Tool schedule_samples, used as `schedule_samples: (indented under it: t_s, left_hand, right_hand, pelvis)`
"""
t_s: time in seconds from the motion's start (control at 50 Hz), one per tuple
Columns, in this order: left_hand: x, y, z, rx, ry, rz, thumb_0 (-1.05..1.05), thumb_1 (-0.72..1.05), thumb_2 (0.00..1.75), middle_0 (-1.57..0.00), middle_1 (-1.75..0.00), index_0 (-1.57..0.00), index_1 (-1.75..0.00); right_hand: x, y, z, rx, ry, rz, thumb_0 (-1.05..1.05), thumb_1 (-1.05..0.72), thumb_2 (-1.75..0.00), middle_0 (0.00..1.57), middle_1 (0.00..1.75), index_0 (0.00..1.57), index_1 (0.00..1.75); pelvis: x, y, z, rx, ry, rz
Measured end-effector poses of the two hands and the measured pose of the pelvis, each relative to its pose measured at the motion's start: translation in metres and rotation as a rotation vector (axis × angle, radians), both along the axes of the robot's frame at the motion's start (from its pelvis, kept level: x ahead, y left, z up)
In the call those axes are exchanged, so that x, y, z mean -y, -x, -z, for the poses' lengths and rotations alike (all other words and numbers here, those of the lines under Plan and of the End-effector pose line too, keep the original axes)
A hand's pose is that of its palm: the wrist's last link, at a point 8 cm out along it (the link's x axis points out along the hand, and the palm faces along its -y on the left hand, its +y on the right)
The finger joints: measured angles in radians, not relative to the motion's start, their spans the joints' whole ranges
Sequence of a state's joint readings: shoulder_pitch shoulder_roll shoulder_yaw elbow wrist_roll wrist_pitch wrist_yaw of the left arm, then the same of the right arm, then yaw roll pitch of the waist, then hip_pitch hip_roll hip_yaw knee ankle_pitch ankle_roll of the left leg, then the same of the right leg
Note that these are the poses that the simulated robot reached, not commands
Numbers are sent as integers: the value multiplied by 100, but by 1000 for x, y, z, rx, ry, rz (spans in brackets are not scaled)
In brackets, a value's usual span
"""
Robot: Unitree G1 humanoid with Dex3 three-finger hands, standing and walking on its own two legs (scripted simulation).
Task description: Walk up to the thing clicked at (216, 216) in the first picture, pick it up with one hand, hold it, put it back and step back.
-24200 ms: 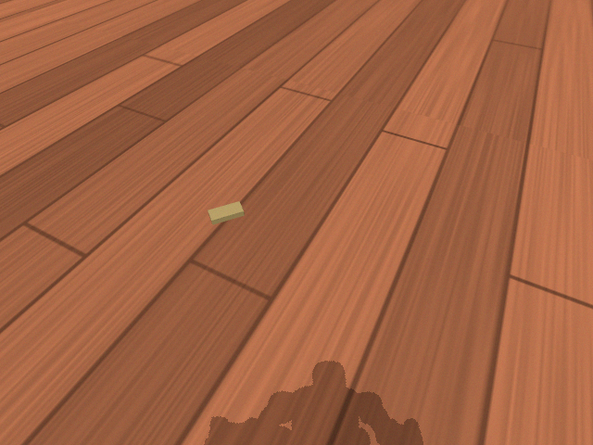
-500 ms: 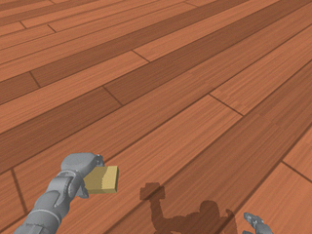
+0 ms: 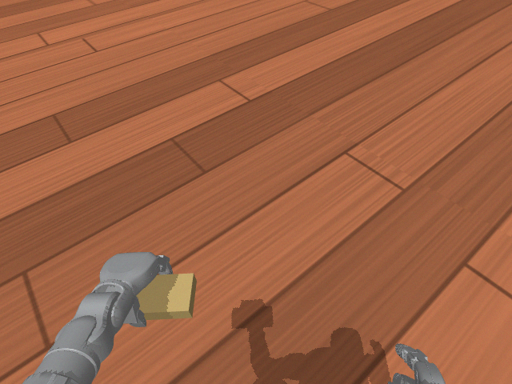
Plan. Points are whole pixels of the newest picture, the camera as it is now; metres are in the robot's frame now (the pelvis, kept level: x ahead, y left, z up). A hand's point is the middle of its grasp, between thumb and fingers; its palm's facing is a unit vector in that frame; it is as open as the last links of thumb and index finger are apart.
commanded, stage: hold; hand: left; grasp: from above
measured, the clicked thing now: (151, 297) +0.29 +0.21 -0.08
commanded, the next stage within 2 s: crouch in 0.10 s
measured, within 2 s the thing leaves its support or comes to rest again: neither
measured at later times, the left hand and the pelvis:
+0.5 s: hand (145, 304) +0.28 +0.22 -0.09, palm faces -0.47 -0.02 -0.88, open 10.0 cm; pelvis +0.00 +0.00 -0.01, yaw +1 degrees
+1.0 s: hand (178, 321) +0.33 +0.23 -0.32, palm faces -0.43 +0.05 -0.90, open 10.0 cm; pelvis -0.05 +0.01 -0.19, yaw +1 degrees
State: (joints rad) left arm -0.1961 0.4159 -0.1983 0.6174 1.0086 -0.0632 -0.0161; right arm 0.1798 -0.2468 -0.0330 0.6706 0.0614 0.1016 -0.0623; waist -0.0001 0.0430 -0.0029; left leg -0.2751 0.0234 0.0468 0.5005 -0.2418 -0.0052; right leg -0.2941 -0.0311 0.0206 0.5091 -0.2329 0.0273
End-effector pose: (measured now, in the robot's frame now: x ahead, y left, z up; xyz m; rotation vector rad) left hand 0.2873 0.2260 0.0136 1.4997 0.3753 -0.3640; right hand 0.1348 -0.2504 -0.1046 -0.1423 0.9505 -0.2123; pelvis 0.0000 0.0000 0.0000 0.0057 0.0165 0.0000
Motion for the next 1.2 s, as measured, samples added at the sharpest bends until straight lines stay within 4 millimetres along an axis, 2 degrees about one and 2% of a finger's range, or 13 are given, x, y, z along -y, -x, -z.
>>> schedule_samples:
  t_s: [0.32, 0.42, 0.52, 0.6, 0.7, 0.84, 0.96, 1.08, 1.2]
  left_hand:
    - [1, -7, 5, -1, 2, 3, 1, 1, 49, -74, -43, -72, -45]
    - [0, -4, 21, -9, -2, 5, 1, 3, 44, -76, -41, -74, -43]
    - [0, -2, 48, -15, -21, 17, 0, 2, 43, -78, -38, -76, -40]
    - [-1, -7, 77, -12, -46, 27, 0, 2, 43, -79, -37, -77, -39]
    - [0, -17, 123, 11, -66, 47, 0, 2, 42, -79, -37, -77, -39]
    - [3, -35, 197, 40, -81, 55, 0, 3, 41, -79, -36, -77, -38]
    - [3, -48, 259, 48, -85, 33, 0, 2, 42, -79, -35, -77, -37]
    - [1, -52, 321, 4, -77, 22, 0, 1, 45, -79, -37, -77, -39]
    - [-1, -56, 377, -13, -55, 37, 1, 1, 45, -79, -39, -77, -41]
  right_hand:
    - [3, -1, -1, -19, 5, 13, 1, -90, -90, 20, 30, 20, 30]
    - [5, 2, 1, -38, 14, 12, 1, -89, -90, 20, 30, 20, 30]
    - [9, 11, 9, -83, 33, 0, 1, -89, -90, 20, 30, 20, 30]
    - [16, 25, 25, -126, 56, -5, 1, -89, -90, 20, 30, 20, 30]
    - [27, 52, 57, -189, 96, 7, 0, -89, -90, 20, 30, 20, 30]
    - [34, 97, 121, -286, 143, 42, 0, -90, -90, 20, 30, 20, 30]
    - [28, 128, 181, -351, 141, 62, 0, -90, -90, 20, 30, 20, 30]
    - [17, 142, 234, -383, 117, 36, 0, -90, -90, 20, 30, 20, 30]
    - [13, 138, 278, -391, 107, -15, 0, -90, -90, 20, 30, 20, 30]
  pelvis:
    - [-1, -6, -1, -7, 1, -1]
    - [-1, -6, 2, -24, 1, -6]
    - [0, -2, 10, -71, 4, -15]
    - [0, 4, 25, -140, 11, -22]
    - [-2, 15, 58, -245, 22, -25]
    - [-5, 31, 121, -391, 36, -22]
    - [-7, 45, 176, -483, 43, -21]
    - [-7, 55, 223, -550, 50, -24]
    - [-5, 60, 266, -603, 62, -28]
